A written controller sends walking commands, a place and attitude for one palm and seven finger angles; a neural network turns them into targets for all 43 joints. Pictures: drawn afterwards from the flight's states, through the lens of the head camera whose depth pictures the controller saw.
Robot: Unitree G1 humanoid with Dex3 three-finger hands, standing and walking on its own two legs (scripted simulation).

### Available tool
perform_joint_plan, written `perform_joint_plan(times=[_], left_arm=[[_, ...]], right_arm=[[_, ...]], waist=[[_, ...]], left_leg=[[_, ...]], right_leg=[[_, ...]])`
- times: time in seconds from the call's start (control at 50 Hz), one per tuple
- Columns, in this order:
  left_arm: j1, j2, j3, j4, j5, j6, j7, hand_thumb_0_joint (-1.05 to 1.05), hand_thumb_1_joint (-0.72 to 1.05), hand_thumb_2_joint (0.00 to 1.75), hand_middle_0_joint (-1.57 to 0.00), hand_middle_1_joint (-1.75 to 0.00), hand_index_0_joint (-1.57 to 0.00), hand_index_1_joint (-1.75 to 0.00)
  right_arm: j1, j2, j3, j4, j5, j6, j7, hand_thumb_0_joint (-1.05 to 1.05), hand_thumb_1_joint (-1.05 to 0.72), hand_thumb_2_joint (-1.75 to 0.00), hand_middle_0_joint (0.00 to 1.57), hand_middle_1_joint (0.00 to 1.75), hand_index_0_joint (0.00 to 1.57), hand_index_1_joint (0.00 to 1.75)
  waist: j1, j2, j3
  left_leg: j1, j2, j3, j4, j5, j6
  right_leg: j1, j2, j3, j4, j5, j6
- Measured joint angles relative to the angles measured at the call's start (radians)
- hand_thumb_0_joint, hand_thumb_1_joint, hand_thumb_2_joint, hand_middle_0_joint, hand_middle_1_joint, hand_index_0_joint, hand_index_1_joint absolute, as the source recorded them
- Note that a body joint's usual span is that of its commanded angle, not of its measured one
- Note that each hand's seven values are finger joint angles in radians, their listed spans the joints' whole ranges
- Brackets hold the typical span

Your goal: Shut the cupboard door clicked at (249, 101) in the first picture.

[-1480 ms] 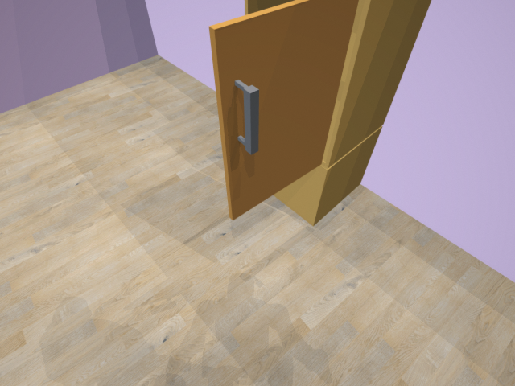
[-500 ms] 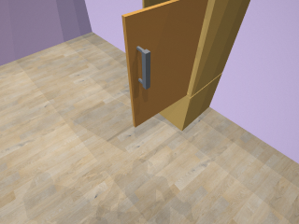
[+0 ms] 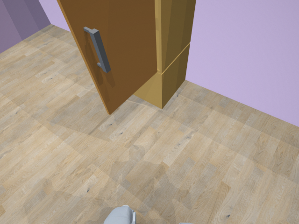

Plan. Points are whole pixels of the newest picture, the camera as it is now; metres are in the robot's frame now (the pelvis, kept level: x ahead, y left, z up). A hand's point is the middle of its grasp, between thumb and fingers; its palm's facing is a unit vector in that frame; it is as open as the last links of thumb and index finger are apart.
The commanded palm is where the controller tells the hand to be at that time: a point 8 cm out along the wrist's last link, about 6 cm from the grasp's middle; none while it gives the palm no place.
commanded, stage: walk around to get in front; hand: left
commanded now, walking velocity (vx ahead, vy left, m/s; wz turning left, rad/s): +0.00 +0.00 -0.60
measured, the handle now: (97, 50) +0.65 +0.25 +0.07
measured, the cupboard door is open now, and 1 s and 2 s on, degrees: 85 85 85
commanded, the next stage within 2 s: none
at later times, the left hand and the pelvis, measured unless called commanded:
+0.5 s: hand out of the picture +0.11 +0.22 -0.17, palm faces -0.19 -0.95 -0.23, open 7.4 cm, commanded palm none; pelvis +0.01 +0.03 +0.01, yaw -16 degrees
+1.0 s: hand (126, 198) +0.20 +0.11 -0.15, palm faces -0.58 -0.78 -0.25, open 7.4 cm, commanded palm none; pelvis +0.00 +0.00 +0.01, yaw -35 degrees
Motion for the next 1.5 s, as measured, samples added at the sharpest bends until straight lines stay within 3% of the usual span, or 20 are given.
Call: perform_joint_plan(times=[0.08,0.2,0.36,0.44,0.46,0.48,0.54,0.6,0.68,0.76,0.78,0.84,0.92,1.08,1.12,1.18,1.24,1.28,1.44,1.5], left_arm=[[0.019,-0.011,0.0,-0.001,-0.005,-0.003,0.017,0.0,0.91,0.9,-0.2,-0.3,-0.2,-0.3],[0.041,-0.023,-0.003,-0.005,-0.007,-0.008,0.02,0.0,0.9,0.9,-0.2,-0.3,-0.2,-0.3],[0.03,-0.009,0.008,-0.028,-0.001,-0.005,0.018,0.0,0.9,0.89,-0.21,-0.3,-0.2,-0.3],[0.025,0.012,0.014,-0.033,-0.006,0.009,0.015,0.0,0.9,0.89,-0.21,-0.3,-0.2,-0.3],[0.029,0.011,0.014,-0.038,-0.011,0.013,0.012,0.0,0.9,0.9,-0.21,-0.3,-0.2,-0.3],[0.013,0.024,0.015,-0.036,-0.013,0.018,0.007,0.0,0.9,0.9,-0.21,-0.3,-0.2,-0.3],[-0.025,0.062,0.031,-0.047,-0.004,0.026,-0.007,0.01,0.91,0.9,-0.2,-0.3,-0.2,-0.3],[-0.056,0.078,0.037,-0.065,-0.004,0.027,-0.02,0.01,0.91,0.9,-0.2,-0.3,-0.19,-0.3],[-0.081,0.079,0.028,-0.09,-0.007,0.025,-0.035,0.01,0.91,0.9,-0.2,-0.3,-0.19,-0.3],[-0.096,0.081,0.018,-0.095,-0.009,0.016,-0.043,0.01,0.91,0.9,-0.2,-0.3,-0.19,-0.3],[-0.092,0.087,0.014,-0.101,-0.009,0.008,-0.044,0.01,0.91,0.9,-0.2,-0.3,-0.19,-0.3],[-0.101,0.06,0.004,-0.093,-0.009,-0.012,-0.021,0.0,0.91,0.9,-0.2,-0.3,-0.19,-0.3],[-0.091,0.035,-0.007,-0.091,-0.006,-0.002,0.001,0.0,0.91,0.9,-0.2,-0.3,-0.2,-0.3],[-0.071,0.016,-0.017,-0.079,-0.002,0.014,-0.003,0.0,0.9,0.9,-0.21,-0.3,-0.2,-0.3],[-0.064,0.015,-0.015,-0.079,-0.01,0.023,-0.005,0.0,0.9,0.9,-0.21,-0.3,-0.2,-0.3],[-0.081,0.029,-0.004,-0.073,-0.011,0.039,-0.014,0.01,0.9,0.9,-0.2,-0.3,-0.2,-0.3],[-0.09,0.039,0.011,-0.075,-0.005,0.04,-0.03,0.01,0.91,0.9,-0.2,-0.3,-0.2,-0.3],[-0.091,0.042,0.017,-0.081,-0.005,0.04,-0.037,0.01,0.91,0.9,-0.2,-0.3,-0.2,-0.3],[-0.092,0.041,0.012,-0.074,-0.007,0.037,-0.043,0.01,0.91,0.9,-0.2,-0.3,-0.19,-0.3],[-0.085,0.045,0.002,-0.084,-0.005,0.015,-0.043,0.01,0.91,0.9,-0.2,-0.3,-0.19,-0.3]], right_arm=[[-0.03,0.001,-0.006,-0.018,0.003,0.003,0.001,0.01,-0.91,-0.9,0.2,0.3,0.2,0.3],[-0.074,0.007,-0.004,-0.059,0.009,-0.005,-0.007,0.01,-0.91,-0.9,0.2,0.3,0.2,0.3],[-0.119,0.027,0.007,-0.098,0.018,-0.017,-0.011,0.01,-0.91,-0.9,0.2,0.3,0.2,0.3],[-0.111,0.035,0.02,-0.123,0.022,-0.041,-0.012,0.01,-0.91,-0.9,0.2,0.3,0.2,0.3],[-0.095,0.023,0.023,-0.135,0.018,-0.053,-0.012,0.01,-0.91,-0.9,0.2,0.3,0.2,0.3],[-0.089,0.028,0.023,-0.134,0.012,-0.061,-0.017,0.01,-0.9,-0.9,0.2,0.3,0.2,0.3],[-0.053,0.047,0.041,-0.13,-0.008,-0.057,-0.019,0.01,-0.9,-0.9,0.2,0.3,0.2,0.3],[-0.006,0.048,0.047,-0.127,-0.016,-0.054,-0.018,0.01,-0.9,-0.9,0.2,0.3,0.2,0.3],[0.036,0.029,0.039,-0.119,-0.019,-0.049,-0.013,0.01,-0.9,-0.9,0.2,0.3,0.2,0.3],[0.076,-0.001,0.025,-0.111,-0.014,-0.043,-0.002,0.01,-0.9,-0.9,0.2,0.3,0.2,0.3],[0.092,-0.007,0.021,-0.112,-0.009,-0.039,0.001,0.01,-0.9,-0.9,0.2,0.3,0.2,0.3],[0.068,-0.046,0.007,-0.093,0.005,-0.008,-0.003,0.01,-0.9,-0.9,0.2,0.3,0.2,0.3],[0.038,-0.051,0.004,-0.091,0.009,0.0,-0.004,0.01,-0.91,-0.9,0.2,0.3,0.2,0.3],[0.017,-0.005,0.018,-0.123,0.012,-0.026,0.003,0.01,-0.91,-0.9,0.2,0.3,0.2,0.3],[0.029,0.002,0.026,-0.13,0.01,-0.045,0.001,0.01,-0.91,-0.9,0.2,0.3,0.2,0.3],[0.042,0.028,0.043,-0.126,-0.006,-0.059,-0.003,0.01,-0.91,-0.9,0.2,0.3,0.2,0.3],[0.07,0.046,0.055,-0.123,-0.015,-0.061,-0.007,0.01,-0.9,-0.9,0.2,0.3,0.2,0.3],[0.082,0.05,0.057,-0.119,-0.016,-0.06,-0.008,0.01,-0.9,-0.9,0.2,0.3,0.2,0.3],[0.105,0.034,0.036,-0.103,-0.017,-0.06,0.004,0.01,-0.9,-0.9,0.2,0.3,0.2,0.3],[0.123,0.014,0.024,-0.101,-0.007,-0.051,0.011,0.01,-0.9,-0.9,0.2,0.3,0.2,0.3]], waist=[[0.006,-0.02,0.001],[0.012,-0.043,-0.019],[0.037,-0.076,-0.032],[0.027,-0.087,-0.051],[0.019,-0.06,-0.067],[0.016,-0.071,-0.059],[0.029,-0.104,-0.035],[0.024,-0.082,-0.025],[0.01,-0.038,-0.01],[-0.014,-0.017,-0.009],[-0.019,-0.026,-0.019],[-0.033,0.001,0.003],[-0.042,-0.021,0.011],[-0.035,-0.073,-0.02],[-0.037,-0.071,-0.041],[-0.025,-0.088,-0.035],[-0.017,-0.081,-0.036],[-0.012,-0.07,-0.038],[-0.03,-0.026,-0.04],[-0.035,-0.023,-0.052]], left_leg=[[-0.069,-0.041,-0.056,0.198,0.024,-0.016],[-0.049,-0.06,-0.094,0.153,0.039,-0.032],[0.023,-0.086,-0.121,-0.027,-0.003,-0.022],[0.124,-0.089,-0.122,-0.294,0.11,-0.005],[0.155,-0.06,-0.141,-0.378,0.164,0.021],[0.151,-0.064,-0.134,-0.366,0.169,0.031],[0.17,-0.054,-0.092,-0.351,0.139,0.024],[0.191,-0.014,-0.076,-0.385,0.151,0.012],[0.207,0.038,-0.034,-0.386,0.143,-0.005],[0.196,0.075,0.021,-0.308,0.087,-0.032],[0.175,0.075,0.035,-0.255,0.063,-0.037],[0.063,0.048,-0.033,0.053,-0.092,-0.029],[-0.032,0.007,-0.044,0.205,-0.055,-0.037],[0.037,-0.044,-0.042,-0.123,0.055,-0.032],[0.095,-0.043,-0.041,-0.272,0.125,-0.006],[0.105,-0.029,-0.006,-0.263,0.126,0.049],[0.143,-0.002,0.018,-0.329,0.153,0.049],[0.164,0.015,0.037,-0.371,0.173,0.044],[0.191,0.076,0.134,-0.37,0.152,0.006],[0.158,0.097,0.164,-0.26,0.097,-0.02]], right_leg=[[0.021,0.022,0.047,-0.091,0.055,-0.016],[0.033,0.05,0.124,-0.176,0.117,-0.018],[0.016,0.083,0.207,-0.188,0.139,-0.003],[-0.018,0.104,0.243,-0.141,0.121,0.023],[-0.047,0.124,0.224,-0.093,0.078,0.031],[-0.08,0.107,0.196,-0.006,-0.009,0.048],[-0.178,0.053,0.105,0.288,-0.127,0.094],[-0.225,0.007,0.035,0.411,-0.125,0.116],[-0.179,-0.04,-0.018,0.25,-0.094,0.116],[-0.072,-0.046,-0.053,0.008,0.021,0.093],[-0.035,-0.055,-0.05,-0.066,0.11,0.076],[-0.052,-0.031,-0.023,-0.022,0.048,0.049],[-0.031,-0.02,0.025,-0.072,0.07,0.05],[-0.032,0.011,0.106,-0.099,0.095,0.063],[-0.058,0.03,0.119,-0.059,0.076,0.074],[-0.148,0.029,0.086,0.205,-0.115,0.085],[-0.215,0.004,0.027,0.427,-0.103,0.104],[-0.228,-0.022,0.002,0.468,-0.075,0.116],[-0.104,-0.071,-0.059,0.146,-0.067,0.111],[-0.004,-0.07,-0.069,-0.083,0.079,0.074]])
